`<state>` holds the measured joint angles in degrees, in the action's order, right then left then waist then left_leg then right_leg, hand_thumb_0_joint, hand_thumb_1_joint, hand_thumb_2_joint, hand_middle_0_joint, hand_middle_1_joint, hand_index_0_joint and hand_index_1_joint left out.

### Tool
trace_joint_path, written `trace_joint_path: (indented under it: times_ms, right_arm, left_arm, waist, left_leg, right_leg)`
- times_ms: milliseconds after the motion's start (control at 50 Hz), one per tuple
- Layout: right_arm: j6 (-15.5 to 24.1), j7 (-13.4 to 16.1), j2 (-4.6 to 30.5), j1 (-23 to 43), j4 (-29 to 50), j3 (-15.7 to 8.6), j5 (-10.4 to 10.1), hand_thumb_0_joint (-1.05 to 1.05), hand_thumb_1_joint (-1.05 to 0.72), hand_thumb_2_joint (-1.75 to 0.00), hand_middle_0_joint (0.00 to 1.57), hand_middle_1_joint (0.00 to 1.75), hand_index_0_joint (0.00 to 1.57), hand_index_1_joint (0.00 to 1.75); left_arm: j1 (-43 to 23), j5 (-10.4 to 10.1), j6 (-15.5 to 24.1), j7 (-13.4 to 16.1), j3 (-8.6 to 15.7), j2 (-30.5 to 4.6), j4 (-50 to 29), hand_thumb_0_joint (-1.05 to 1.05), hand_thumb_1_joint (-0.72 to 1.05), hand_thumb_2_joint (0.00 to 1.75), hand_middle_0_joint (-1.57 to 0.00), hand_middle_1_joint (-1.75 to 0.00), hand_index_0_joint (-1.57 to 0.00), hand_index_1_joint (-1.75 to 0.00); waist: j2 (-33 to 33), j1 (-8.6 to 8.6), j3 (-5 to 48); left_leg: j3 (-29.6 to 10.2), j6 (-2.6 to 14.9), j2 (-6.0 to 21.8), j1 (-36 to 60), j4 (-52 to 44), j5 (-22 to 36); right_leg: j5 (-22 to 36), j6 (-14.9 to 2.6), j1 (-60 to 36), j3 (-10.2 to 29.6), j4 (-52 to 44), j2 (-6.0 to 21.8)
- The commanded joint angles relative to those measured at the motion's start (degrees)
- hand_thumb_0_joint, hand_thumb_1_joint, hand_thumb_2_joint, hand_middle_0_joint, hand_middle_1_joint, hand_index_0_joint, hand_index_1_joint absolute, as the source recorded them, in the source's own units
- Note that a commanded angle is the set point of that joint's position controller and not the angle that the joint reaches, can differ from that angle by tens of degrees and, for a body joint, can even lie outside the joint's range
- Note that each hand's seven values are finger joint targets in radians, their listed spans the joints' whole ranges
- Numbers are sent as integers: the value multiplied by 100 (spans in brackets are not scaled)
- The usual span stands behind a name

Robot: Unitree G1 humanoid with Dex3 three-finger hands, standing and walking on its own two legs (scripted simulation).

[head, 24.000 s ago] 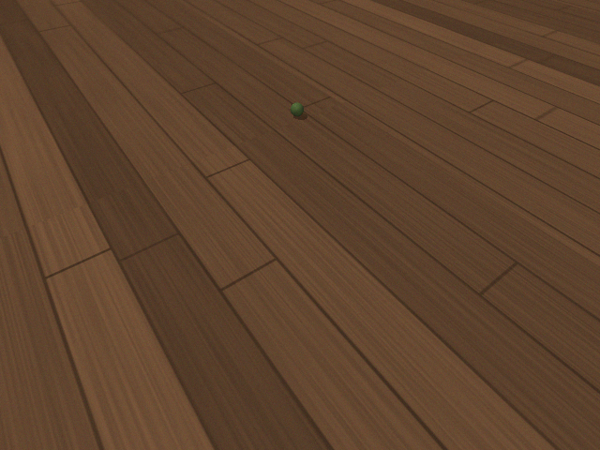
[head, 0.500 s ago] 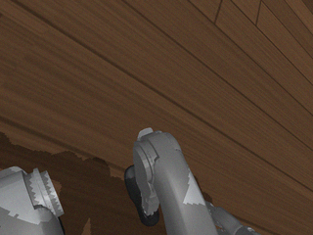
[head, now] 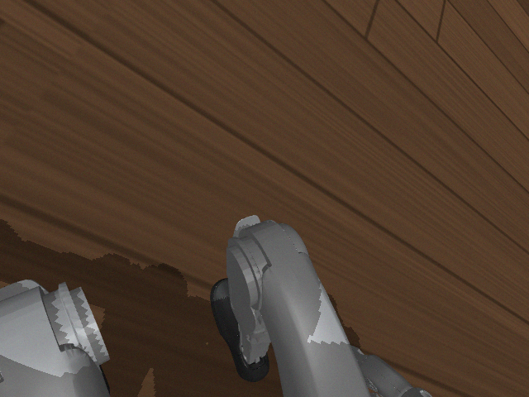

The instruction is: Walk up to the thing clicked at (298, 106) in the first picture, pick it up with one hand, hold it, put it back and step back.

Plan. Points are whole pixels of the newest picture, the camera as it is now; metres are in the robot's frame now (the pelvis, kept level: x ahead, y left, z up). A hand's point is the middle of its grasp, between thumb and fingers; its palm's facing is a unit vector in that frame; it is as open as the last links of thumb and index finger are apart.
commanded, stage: settle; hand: left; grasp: from above
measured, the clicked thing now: out of the picture +0.43 +0.36 -0.26
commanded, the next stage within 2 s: lift in 0.74 s
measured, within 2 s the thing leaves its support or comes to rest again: leaves its support in 0.14 s
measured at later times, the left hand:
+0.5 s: hand out of the picture +0.42 +0.37 -0.16, palm faces -0.42 -0.14 -0.90, open 10.0 cm
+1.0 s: hand out of the picture +0.42 +0.36 -0.10, palm faces -0.42 -0.14 -0.90, open 10.1 cm
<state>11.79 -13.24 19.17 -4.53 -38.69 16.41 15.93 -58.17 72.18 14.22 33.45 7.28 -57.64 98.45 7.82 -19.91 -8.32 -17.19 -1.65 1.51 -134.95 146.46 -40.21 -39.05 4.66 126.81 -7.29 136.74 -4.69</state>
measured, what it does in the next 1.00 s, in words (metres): stands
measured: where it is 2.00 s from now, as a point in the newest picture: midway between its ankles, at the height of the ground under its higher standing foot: (178, 383)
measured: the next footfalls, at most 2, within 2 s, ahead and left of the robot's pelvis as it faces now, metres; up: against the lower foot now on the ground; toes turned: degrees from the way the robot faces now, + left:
none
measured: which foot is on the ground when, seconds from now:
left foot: down 0.00-1.00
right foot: down 0.00-1.00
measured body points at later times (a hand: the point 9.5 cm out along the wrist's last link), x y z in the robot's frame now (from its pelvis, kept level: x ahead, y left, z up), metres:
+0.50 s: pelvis +0.00 +0.00 +0.02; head +0.23 +0.11 +0.39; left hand +0.44 +0.37 -0.11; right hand +0.12 -0.25 -0.08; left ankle +0.06 +0.13 -0.27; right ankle +0.12 -0.13 -0.27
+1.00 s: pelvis -0.01 -0.01 +0.04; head +0.21 +0.09 +0.42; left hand +0.43 +0.37 -0.05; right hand +0.08 -0.27 -0.06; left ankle +0.06 +0.13 -0.27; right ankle +0.12 -0.13 -0.27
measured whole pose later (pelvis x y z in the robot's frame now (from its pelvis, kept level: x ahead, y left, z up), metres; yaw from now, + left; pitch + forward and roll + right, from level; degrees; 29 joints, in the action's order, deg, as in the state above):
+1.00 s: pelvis -0.01 -0.01 +0.04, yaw +6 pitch +32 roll -9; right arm 0.0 -7.9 16.6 -10.2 -39.4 4.8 6.4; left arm -52.1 68.0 10.5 12.9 5.1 -44.6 73.1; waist -0.5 -12.7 3.0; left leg -10.4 -1.3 0.7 -132.4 135.5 -36.2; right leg -38.1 3.5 125.6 -3.0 130.7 -1.3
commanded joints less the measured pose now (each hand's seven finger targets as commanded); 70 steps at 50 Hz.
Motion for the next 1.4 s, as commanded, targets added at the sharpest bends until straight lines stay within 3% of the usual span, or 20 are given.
trace_joint_path:
  times_ms: [0,60,100,120,240,360,400,560,640,720,820,840,1000,1080,1220,1260,1280,1340,1360,1380]
  right_arm:
    - [-27,67,1847,-903,-94,-650,-67,0,-91,-90,20,30,20,30]
    - [-54,43,1786,-898,-88,-720,-101,0,-91,-90,20,30,20,30]
    - [-89,29,1751,-899,-102,-775,-139,0,-90,-90,20,30,20,30]
    - [-94,-1,1727,-940,-106,-815,-145,0,-90,-90,20,30,20,30]
    - [-212,-38,1640,-1042,-124,-1127,-326,0,-90,-90,20,30,20,30]
    - [-395,-33,1450,-1193,-143,-1364,-590,0,-91,-90,20,30,20,30]
    - [-467,-5,1476,-1286,-138,-1431,-647,0,-91,-90,20,30,20,30]
    - [-767,203,1339,-1410,-19,-1503,-828,0,-91,-90,20,30,20,30]
    - [-898,315,1278,-1424,22,-1481,-845,0,-91,-90,20,30,20,30]
    - [-1007,428,1247,-1394,84,-1501,-857,0,-91,-90,20,30,20,30]
    - [-1110,523,1149,-1427,98,-1509,-873,0,-94,-91,20,30,20,30]
    - [-1114,550,1183,-1420,93,-1556,-897,0,-89,-89,20,30,20,30]
    - [-1187,661,1164,-1597,92,-1776,-1057,0,-92,-91,20,30,20,30]
    - [-1241,703,1083,-1634,152,-1886,-1165,0,-91,-90,20,30,20,30]
    - [-1312,829,983,-1600,334,-2009,-1329,0,-91,-90,20,30,20,30]
    - [-1315,867,956,-1557,349,-2051,-1378,0,-91,-90,20,30,20,30]
    - [-1323,883,914,-1540,396,-2055,-1394,0,-91,-90,20,30,20,30]
    - [-1351,945,912,-1520,435,-2109,-1451,0,-91,-90,20,30,20,30]
    - [-1359,952,870,-1502,453,-2108,-1457,0,-91,-90,20,30,20,30]
    - [-1367,979,872,-1472,476,-2131,-1472,0,-91,-90,20,30,20,30]
  left_arm:
    - [-1353,-82,-55,143,131,-1488,-1008,0,58,81,-91,-85,-95,-81]
    - [-1337,-56,-74,98,144,-1377,-1451,0,63,84,-96,-84,-99,-81]
    - [-1324,-107,-101,92,245,-1363,-1987,0,63,83,-95,-85,-99,-81]
    - [-1131,-76,-159,61,211,-1239,-1844,0,66,81,-97,-84,-101,-80]
    - [-1202,-187,-351,-189,299,-1038,-2497,0,74,85,-104,-83,-107,-80]
    - [-1169,-488,-569,-776,-145,-226,-2656,0,80,88,-108,-87,-112,-84]
    - [-1203,-522,-594,-990,-219,-115,-2668,0,81,86,-108,-89,-112,-85]
    - [-1508,-524,-389,-1609,-184,-318,-3250,0,77,95,-109,-89,-112,-87]
    - [-1466,-469,-287,-1655,-70,-452,-3286,0,76,93,-106,-92,-109,-89]
    - [-1499,-376,-221,-1668,122,-721,-3466,0,74,95,-106,-90,-108,-88]
    - [-1655,-342,-204,-1645,110,-722,-3594,0,72,89,-108,-88,-111,-85]
    - [-1544,-355,-240,-1657,116,-670,-3542,0,64,89,-100,-83,-103,-80]
    - [-1148,-723,-587,-2070,-61,-318,-3769,0,73,91,-104,-89,-107,-86]
    - [-1019,-822,-608,-2326,-58,-218,-4489,0,73,89,-104,-86,-107,-83]
    - [-654,-1083,-562,-2576,27,-185,-5450,0,67,89,-99,-89,-102,-85]
    - [-327,-1164,-590,-2614,25,-24,-5504,0,65,91,-97,-90,-100,-87]
    - [-229,-1179,-598,-2649,-113,159,-5669,0,65,92,-97,-91,-100,-88]
    - [151,-1276,-697,-2711,-43,194,-5903,0,65,93,-97,-91,-100,-88]
    - [198,-1283,-743,-2759,-214,393,-5990,0,67,92,-97,-92,-100,-88]
    - [206,-1344,-778,-2788,-198,398,-6137,0,66,92,-96,-92,-100,-88]
  waist:
    - [-3300,-39,3941]
    - [-3513,40,4224]
    - [-3777,215,4501]
    - [-3799,160,4471]
    - [-3760,349,4637]
    - [-3189,420,4585]
    - [-3015,360,4502]
    - [-2650,512,4817]
    - [-2510,538,4835]
    - [-2705,689,4966]
    - [-2789,678,5120]
    - [-2822,734,5098]
    - [-2687,888,5257]
    - [-2742,1041,5566]
    - [-2392,1125,5675]
    - [-2404,1191,5583]
    - [-2417,1198,5628]
    - [-2357,1293,5633]
    - [-2362,1256,5582]
    - [-2312,1262,5582]
  left_leg:
    - [804,109,146,3119,-1571,1197]
    - [821,78,141,3316,-1595,1362]
    - [888,56,125,3492,-1657,1611]
    - [889,45,126,3575,-1640,1686]
    - [1002,78,64,3400,-1777,1484]
    - [1090,185,9,3121,-1991,1097]
    - [1027,190,-6,3100,-2082,1029]
    - [1191,237,-78,3152,-2144,1128]
    - [1300,268,-107,3029,-2095,1226]
    - [1347,241,-113,3238,-2229,1122]
    - [1363,248,-115,3279,-2407,960]
    - [1391,248,-136,3354,-2480,929]
    - [1412,271,-135,3699,-2903,862]
    - [1408,266,-137,4020,-3171,963]
    - [1397,323,-146,4260,-3597,807]
    - [1329,307,-134,4440,-3864,728]
    - [1339,297,-116,4598,-3957,805]
    - [1322,295,-123,4862,-4231,952]
    - [1304,294,-103,4975,-4352,986]
    - [1303,300,-95,5086,-4440,935]
  right_leg:
    - [1511,-560,-1718,-852,-1033,-123]
    - [1637,-589,-1726,-840,-972,-106]
    - [1794,-600,-1774,-800,-986,-104]
    - [1850,-609,-1741,-790,-938,-98]
    - [1664,-635,-1453,-665,-1041,-34]
    - [1336,-633,-1371,-491,-1360,9]
    - [1280,-627,-1320,-505,-1374,41]
    - [1283,-622,-1754,-313,-1626,91]
    - [1334,-619,-1908,-224,-1742,99]
    - [1107,-673,-1844,-188,-1768,117]
    - [949,-672,-1910,-141,-1835,116]
    - [956,-668,-1810,-170,-1873,146]
    - [943,-678,-1914,-112,-2171,202]
    - [1031,-685,-2144,-45,-2287,227]
    - [880,-654,-2516,80,-2822,270]
    - [851,-647,-2571,78,-2889,286]
    - [920,-646,-2674,86,-3003,268]
    - [1035,-642,-2932,117,-3211,299]
    - [1093,-639,-3033,114,-3298,287]
    - [1048,-632,-3073,122,-3416,296]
